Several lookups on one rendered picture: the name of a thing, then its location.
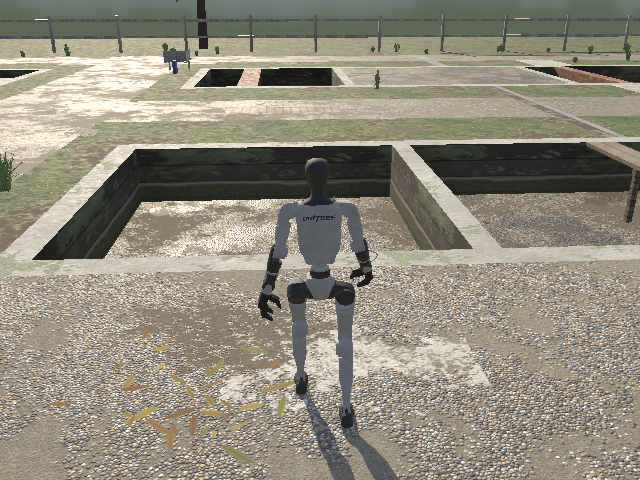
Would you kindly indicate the robot left hand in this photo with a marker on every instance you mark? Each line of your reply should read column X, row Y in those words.
column 262, row 304

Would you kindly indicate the robot right thigh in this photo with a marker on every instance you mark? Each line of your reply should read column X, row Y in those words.
column 344, row 294

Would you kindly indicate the left robot upper arm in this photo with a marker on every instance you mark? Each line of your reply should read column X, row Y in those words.
column 286, row 212

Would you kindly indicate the right robot upper arm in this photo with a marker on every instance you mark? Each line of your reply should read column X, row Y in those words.
column 350, row 211

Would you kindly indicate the robot left thigh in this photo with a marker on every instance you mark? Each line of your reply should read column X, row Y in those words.
column 297, row 298

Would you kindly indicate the robot thigh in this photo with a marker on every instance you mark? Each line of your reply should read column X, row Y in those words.
column 297, row 298
column 344, row 294

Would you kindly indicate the robot right forearm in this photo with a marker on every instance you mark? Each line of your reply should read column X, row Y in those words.
column 364, row 259

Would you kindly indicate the robot right hand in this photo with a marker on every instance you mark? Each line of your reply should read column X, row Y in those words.
column 358, row 273

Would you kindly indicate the robot left forearm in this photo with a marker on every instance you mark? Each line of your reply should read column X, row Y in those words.
column 271, row 274

